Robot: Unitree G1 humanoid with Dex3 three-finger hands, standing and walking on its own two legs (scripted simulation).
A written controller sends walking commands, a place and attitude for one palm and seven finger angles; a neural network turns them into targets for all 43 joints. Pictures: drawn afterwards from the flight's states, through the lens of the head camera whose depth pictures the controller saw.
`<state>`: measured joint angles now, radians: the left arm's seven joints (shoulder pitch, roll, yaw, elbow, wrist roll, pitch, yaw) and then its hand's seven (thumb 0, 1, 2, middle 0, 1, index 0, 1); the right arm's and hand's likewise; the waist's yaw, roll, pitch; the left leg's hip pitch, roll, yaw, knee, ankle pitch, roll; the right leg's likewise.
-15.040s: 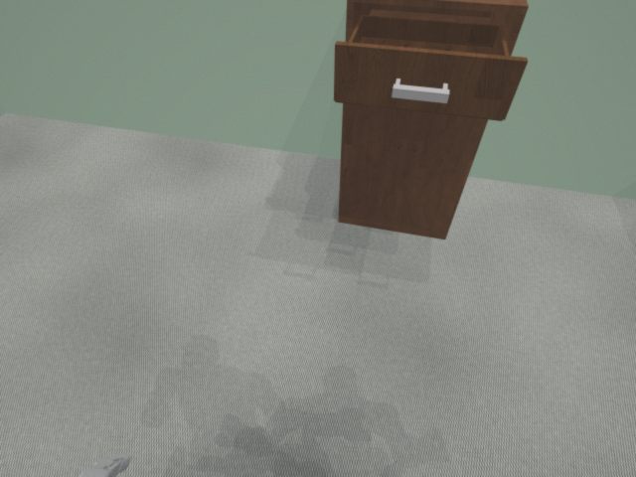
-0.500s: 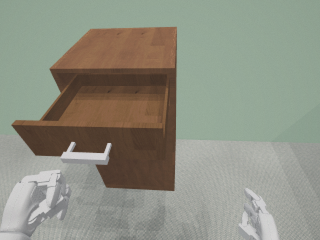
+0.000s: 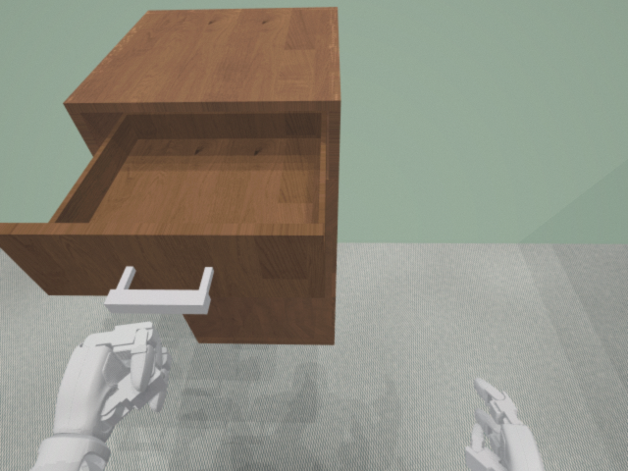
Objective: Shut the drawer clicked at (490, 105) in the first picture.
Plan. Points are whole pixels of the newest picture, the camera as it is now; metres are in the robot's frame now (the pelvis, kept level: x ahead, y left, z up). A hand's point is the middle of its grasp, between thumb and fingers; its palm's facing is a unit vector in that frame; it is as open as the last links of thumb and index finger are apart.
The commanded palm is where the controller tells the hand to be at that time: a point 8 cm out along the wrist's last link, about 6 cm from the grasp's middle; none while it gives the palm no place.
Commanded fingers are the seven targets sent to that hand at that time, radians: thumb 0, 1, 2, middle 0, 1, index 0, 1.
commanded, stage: bring the fist close to the handle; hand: left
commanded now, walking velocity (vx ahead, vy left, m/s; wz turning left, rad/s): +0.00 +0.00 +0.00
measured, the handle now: (163, 287) +0.32 +0.23 +0.06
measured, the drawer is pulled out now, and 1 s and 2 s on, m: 0.28 0.28 0.16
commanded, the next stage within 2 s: push the drawer shut in 0.70 s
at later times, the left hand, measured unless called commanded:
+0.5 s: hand (177, 359) +0.23 +0.18 +0.06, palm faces +0.05 -1.00 -0.05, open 3.3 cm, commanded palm +0.19 +0.24 +0.07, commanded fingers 0.00 0.90 0.90 -1.40 -1.60 -1.40 -1.60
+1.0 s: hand (164, 356) +0.23 +0.20 +0.06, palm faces +0.09 -0.99 -0.06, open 3.3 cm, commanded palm +0.21 +0.25 +0.07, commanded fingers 0.00 0.90 0.90 -1.40 -1.60 -1.40 -1.60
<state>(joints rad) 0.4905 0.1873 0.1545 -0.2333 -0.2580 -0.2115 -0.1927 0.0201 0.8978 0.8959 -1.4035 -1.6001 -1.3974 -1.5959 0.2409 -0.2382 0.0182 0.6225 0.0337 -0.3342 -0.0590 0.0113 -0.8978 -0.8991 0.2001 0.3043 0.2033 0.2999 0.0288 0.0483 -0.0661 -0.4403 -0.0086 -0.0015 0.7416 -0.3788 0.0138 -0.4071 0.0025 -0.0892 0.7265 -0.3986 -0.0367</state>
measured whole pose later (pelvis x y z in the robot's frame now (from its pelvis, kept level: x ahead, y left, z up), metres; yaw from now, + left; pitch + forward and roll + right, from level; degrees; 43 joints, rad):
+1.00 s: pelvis +0.00 +0.00 -0.02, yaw +0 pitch +9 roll -1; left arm 0.34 0.22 0.20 -0.04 -0.28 -0.30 -0.19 0.02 0.90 0.90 -1.40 -1.60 -1.40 -1.60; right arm 0.23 -0.25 0.02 0.57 0.03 -0.18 -0.05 0.01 -0.90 -0.90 0.20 0.30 0.20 0.30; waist 0.00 0.04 -0.10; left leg -0.60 0.00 -0.01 0.87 -0.43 0.01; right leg -0.55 0.01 -0.10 0.84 -0.45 -0.04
